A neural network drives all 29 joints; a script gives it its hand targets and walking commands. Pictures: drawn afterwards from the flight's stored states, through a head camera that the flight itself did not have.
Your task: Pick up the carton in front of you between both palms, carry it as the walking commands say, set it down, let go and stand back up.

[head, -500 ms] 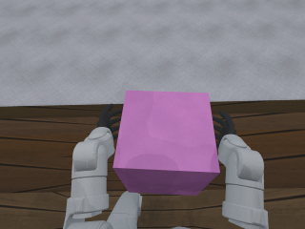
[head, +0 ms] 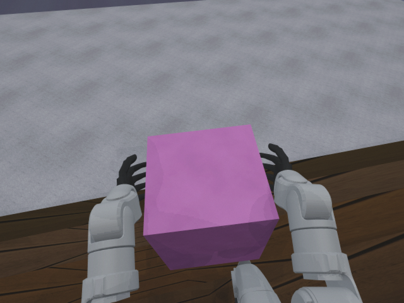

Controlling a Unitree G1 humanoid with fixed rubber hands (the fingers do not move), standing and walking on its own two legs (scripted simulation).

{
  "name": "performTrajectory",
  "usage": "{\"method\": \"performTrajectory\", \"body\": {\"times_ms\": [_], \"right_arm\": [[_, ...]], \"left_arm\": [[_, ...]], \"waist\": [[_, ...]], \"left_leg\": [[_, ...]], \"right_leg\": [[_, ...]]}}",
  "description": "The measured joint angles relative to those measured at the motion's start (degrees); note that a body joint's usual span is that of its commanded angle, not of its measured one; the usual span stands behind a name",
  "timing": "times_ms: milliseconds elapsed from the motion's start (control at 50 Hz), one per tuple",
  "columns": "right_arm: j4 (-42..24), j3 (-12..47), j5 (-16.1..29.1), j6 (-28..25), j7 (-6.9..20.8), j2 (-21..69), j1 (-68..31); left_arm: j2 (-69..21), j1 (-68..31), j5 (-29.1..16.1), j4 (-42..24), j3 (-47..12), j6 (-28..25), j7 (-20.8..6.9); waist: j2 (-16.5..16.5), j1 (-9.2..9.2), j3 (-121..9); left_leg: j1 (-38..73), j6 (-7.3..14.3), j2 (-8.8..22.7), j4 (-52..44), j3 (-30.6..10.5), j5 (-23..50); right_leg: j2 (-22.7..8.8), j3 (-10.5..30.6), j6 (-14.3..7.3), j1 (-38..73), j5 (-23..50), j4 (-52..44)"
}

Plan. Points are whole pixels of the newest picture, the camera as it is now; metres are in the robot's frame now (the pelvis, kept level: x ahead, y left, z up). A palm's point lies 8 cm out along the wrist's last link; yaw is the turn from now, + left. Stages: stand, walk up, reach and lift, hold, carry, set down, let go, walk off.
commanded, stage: carry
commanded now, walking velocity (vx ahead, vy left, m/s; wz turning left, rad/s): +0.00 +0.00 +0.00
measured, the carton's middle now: (207, 202) +0.32 -0.02 +0.00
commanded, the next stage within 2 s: none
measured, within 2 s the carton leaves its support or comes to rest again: neither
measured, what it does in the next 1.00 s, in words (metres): goes down: right foot 0.17 m lower, then left foot 0.17 m lower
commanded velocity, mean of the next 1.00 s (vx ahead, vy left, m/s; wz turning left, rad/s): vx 0.00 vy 0.00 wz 0.00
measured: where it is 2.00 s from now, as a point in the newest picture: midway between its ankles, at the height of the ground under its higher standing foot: (189, 176)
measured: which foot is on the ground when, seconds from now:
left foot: down 0.00-0.14, up 0.16-0.54, down 0.56-1.00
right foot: up 0.00-0.12, down 0.14-0.58, up 0.60-1.00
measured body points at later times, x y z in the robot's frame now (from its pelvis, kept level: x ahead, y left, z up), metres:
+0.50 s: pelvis +0.36 +0.00 -0.19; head +0.37 +0.00 +0.26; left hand +0.68 +0.18 -0.12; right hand +0.69 -0.13 -0.13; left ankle +0.54 +0.13 -0.89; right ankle +0.22 -0.10 -0.83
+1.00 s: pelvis +0.69 +0.05 -0.35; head +0.69 +0.06 +0.10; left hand +1.01 +0.20 -0.30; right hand +1.01 -0.10 -0.29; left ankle +0.52 +0.10 -0.99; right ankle +0.89 -0.06 -1.04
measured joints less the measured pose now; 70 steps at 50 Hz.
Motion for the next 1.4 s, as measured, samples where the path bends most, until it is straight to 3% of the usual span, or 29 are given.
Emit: {"method": "performTrajectory", "body": {"times_ms": [80, 120, 140, 180, 220, 240, 280, 340, 440, 480, 520, 560, 600, 620, 640, 660, 700, 780, 860, 1000, 1020, 1060, 1080, 1120, 1140, 1160, 1220, 1280, 1400], "right_arm": [[-3.3, -0.9, -1.3, -1.6, 0.4, 2.0, 0.3], [-5.9, -1.9, -1.4, -1.3, 0.6, 1.7, 2.5], [-7.5, -2.6, -1.3, -0.8, 1.1, 0.8, 3.9], [-8.5, -3.7, -1.0, -1.0, 2.2, -0.6, 4.8], [-8.2, -4.5, -2.0, -0.8, 2.7, -0.2, 4.6], [-7.9, -5.0, -2.7, -0.6, 2.8, 0.5, 4.7], [-7.7, -5.8, -4.0, -0.3, 2.9, 1.8, 5.7], [-8.5, -6.7, -5.1, -0.8, 2.9, 3.4, 8.1], [-11.6, -6.5, -4.4, -3.5, 3.0, 3.1, 11.1], [-12.7, -6.0, -3.8, -4.1, 3.0, 2.4, 11.8], [-13.0, -5.1, -3.6, -4.3, 3.0, 2.0, 11.9], [-11.4, -3.6, -4.1, -3.9, 2.6, 2.4, 10.3], [-8.7, -2.8, -4.6, -3.6, 1.8, 2.9, 7.7], [-7.7, -2.4, -4.2, -3.4, 1.3, 2.3, 6.8], [-6.9, -2.0, -3.6, -3.3, 0.9, 1.6, 6.5], [-6.1, -1.6, -2.7, -3.0, 0.8, 0.9, 6.6], [-4.5, -1.2, -1.3, -2.7, 0.0, 0.1, 7.3], [-2.7, -1.5, 0.2, -3.2, -0.1, 0.6, 8.2], [-2.7, -1.6, 0.0, -5.5, 0.0, 1.5, 8.5], [-4.5, -0.3, -1.0, -7.5, 0.6, 2.0, 8.2], [-5.4, -0.3, -0.9, -7.2, 0.6, 1.7, 8.3], [-7.8, -1.2, -0.1, -5.9, 0.7, 0.1, 9.6], [-8.8, -1.5, 0.1, -5.2, 1.0, -0.7, 10.1], [-7.5, -1.8, -0.5, -4.4, 1.7, -1.4, 8.1], [-6.5, -2.1, -1.3, -3.7, 1.5, -0.9, 6.7], [-5.8, -2.5, -2.3, -2.9, 1.3, -0.2, 5.5], [-5.4, -4.2, -4.5, -1.0, 1.1, 1.9, 5.3], [-6.3, -5.8, -4.9, -0.7, 1.3, 3.2, 7.2], [-9.9, -5.6, -4.2, -3.1, 1.4, 2.9, 10.0]], "left_arm": [[2.4, -0.5, -1.6, -2.7, -1.7, -0.4, 0.1], [2.4, -1.7, -1.7, -1.9, -3.2, -0.1, 0.4], [1.7, -3.0, -1.4, -0.7, -4.3, 0.1, 0.8], [1.2, -5.2, -1.3, 1.1, -5.9, 0.2, 1.6], [2.3, -5.9, -2.5, 2.6, -7.1, 0.1, 2.7], [2.8, -5.7, -3.3, 3.4, -7.4, 0.0, 3.0], [3.5, -5.2, -5.0, 5.0, -7.7, -0.2, 3.4], [3.4, -4.5, -6.2, 6.4, -7.7, -0.9, 3.5], [1.7, -4.1, -5.6, 5.8, -7.7, -3.7, 2.9], [1.1, -3.5, -5.1, 4.7, -8.1, -4.4, 2.7], [1.2, -2.7, -4.7, 3.4, -8.3, -4.4, 2.5], [2.3, -1.1, -4.6, 1.7, -7.6, -3.8, 2.1], [3.9, -1.2, -4.5, 2.0, -6.8, -3.4, 1.1], [4.1, -2.0, -4.2, 2.8, -6.7, -3.3, 0.9], [4.0, -2.4, -3.8, 3.5, -6.4, -3.1, 0.7], [3.4, -2.6, -3.3, 4.1, -5.9, -2.7, 0.6], [2.1, -2.3, -2.4, 5.2, -5.1, -2.0, 1.0], [0.5, 0.5, -1.6, 4.1, -3.9, -1.7, 1.4], [0.5, 2.1, -2.2, 3.0, -3.6, -4.2, 1.0], [1.8, 3.2, -1.8, -0.6, -4.7, -5.5, 0.2], [1.8, 2.8, -1.6, -0.8, -5.1, -5.4, 0.2], [1.0, 0.7, -1.1, 0.3, -6.7, -4.5, 0.6], [0.8, -0.6, -0.9, 1.0, -7.4, -3.7, 1.1], [1.9, -2.1, -1.7, 2.2, -8.2, -3.0, 2.1], [3.2, -2.8, -3.2, 2.9, -8.8, -2.5, 2.5], [4.5, -3.4, -4.6, 3.7, -9.0, -1.9, 2.9], [6.1, -4.5, -8.1, 6.5, -9.0, -1.0, 3.7], [5.1, -4.7, -8.7, 8.2, -8.2, -1.0, 3.8], [2.5, -4.1, -6.6, 6.4, -7.3, -3.4, 2.5]], "waist": [[-2.0, 1.24, -0.1], [-2.7, 3.26, -0.5], [-2.4, 5.19, -1.1], [-1.7, 9.16, -2.5], [-1.3, 11.63, -2.7], [-0.6, 12.33, -2.6], [0.4, 13.00, -1.9], [0.6, 12.98, -0.5], [1.6, 12.63, 0.0], [2.9, 12.69, -0.6], [3.6, 11.83, -1.6], [3.6, 8.63, -2.9], [2.3, 4.70, -4.6], [2.1, 3.67, -5.0], [1.5, 2.82, -5.2], [1.1, 2.37, -5.5], [-0.2, 2.07, -5.1], [-0.5, 1.98, -2.5], [-0.7, 2.43, -0.5], [-1.7, 1.13, -1.3], [-1.8, 1.75, -1.5], [-2.3, 5.57, -2.4], [-3.3, 8.02, -3.4], [-2.5, 11.56, -5.4], [-2.2, 12.47, -5.6], [-2.1, 13.10, -5.5], [-0.6, 13.82, -4.2], [-0.2, 13.42, -2.4], [0.4, 11.94, 0.3]], "left_leg": [[3.0, -0.9, 0.7, 8.5, -1.5, -8.3], [3.4, -2.7, 1.7, 19.2, 0.7, -3.7], [2.0, -4.7, 2.6, 27.7, 1.3, 4.4], [-4.7, -8.7, 2.8, 44.5, -0.3, 2.3], [-12.3, -9.4, 3.6, 47.5, -2.8, 3.7], [-15.7, -9.3, 5.0, 44.0, -4.2, 6.3], [-21.7, -9.1, 8.0, 33.0, -6.7, 11.6], [-26.7, -8.8, 11.6, 14.6, -6.8, 21.6], [-28.1, -8.0, 13.6, -5.8, -5.3, 52.1], [-24.8, -8.2, 13.8, -17.5, -4.7, 59.0], [-21.0, -7.7, 13.4, -22.5, -2.9, 63.0], [-14.4, -6.8, 12.2, -23.4, -0.3, 60.7], [-10.6, -5.6, 10.3, -19.8, 0.6, 36.2], [-10.3, -4.9, 9.4, -17.9, 0.0, 29.8], [-10.9, -3.7, 8.3, -15.1, -0.2, 28.5], [-11.2, -4.3, 7.3, -12.6, -0.8, 21.9], [-13.1, -4.4, 5.7, -6.0, 0.2, 15.8], [-11.6, -3.1, 5.2, -1.9, 0.8, 11.5], [-7.6, -3.0, 4.3, -1.0, 0.0, 6.5], [1.2, -3.1, 2.8, 4.7, -2.0, -6.1], [2.3, -3.3, 2.9, 8.0, -1.1, -7.8], [1.8, -5.2, 4.6, 21.9, 2.2, 1.9], [0.2, -6.5, 4.7, 31.4, 3.3, 4.8], [-5.4, -8.0, 4.3, 44.4, 1.3, 3.6], [-8.8, -8.2, 4.1, 45.6, -0.6, 4.3], [-12.1, -8.3, 4.5, 43.7, -2.1, 6.1], [-19.9, -8.5, 8.2, 28.7, -6.4, 13.3], [-25.5, -8.9, 11.3, 16.0, -6.5, 19.4], [-29.8, -7.8, 13.3, -0.6, -5.2, 47.8]], "right_leg": [[2.4, -5.4, 1.1, 8.4, 9.5, -20.1], [4.0, -9.0, 0.6, 15.5, 12.8, -24.8], [4.9, -10.8, -1.3, 19.8, 7.4, -26.1], [7.1, -10.5, -3.1, 22.6, -15.8, -23.5], [8.4, -8.8, -5.7, 22.4, -21.9, -19.2], [9.3, -8.6, -6.9, 22.0, -27.1, -16.3], [9.8, -9.0, -5.3, 20.7, -34.0, -9.9], [8.8, -9.2, -2.4, 21.4, -39.4, -4.9], [7.7, -7.6, -1.1, 23.2, -51.6, 5.2], [8.0, -7.1, -0.3, 25.3, -57.2, 9.0], [7.7, -7.4, 0.3, 27.7, -62.9, 14.2], [5.8, -8.6, 0.5, 28.4, -58.3, 26.2], [5.0, -6.2, 1.8, 24.0, -57.1, 43.8], [5.6, -4.5, 2.2, 20.8, -56.1, 49.7], [5.7, -3.2, 2.2, 17.5, -54.9, 52.3], [5.6, -2.2, 2.2, 14.1, -54.2, 52.3], [4.2, -0.7, 1.6, 7.9, -48.8, 46.1], [2.3, -1.1, 1.7, 1.3, -40.0, 24.7], [1.6, -1.9, 0.6, -3.1, -23.8, 19.4], [3.3, -5.7, 1.3, 5.0, 6.9, -16.2], [4.0, -7.0, 1.0, 7.3, 9.5, -17.5], [5.4, -10.2, -0.5, 14.9, 9.7, -18.5], [5.6, -11.0, -2.2, 19.9, 6.4, -20.6], [8.3, -9.8, -4.9, 22.8, -18.8, -17.6], [9.4, -9.1, -5.7, 23.1, -26.9, -15.9], [10.1, -8.3, -6.2, 22.8, -27.5, -14.4], [12.1, -9.5, -7.1, 21.1, -35.8, -6.0], [12.3, -9.8, -6.4, 21.9, -41.0, -2.6], [12.6, -7.0, -7.0, 25.0, -50.7, 3.5]]}}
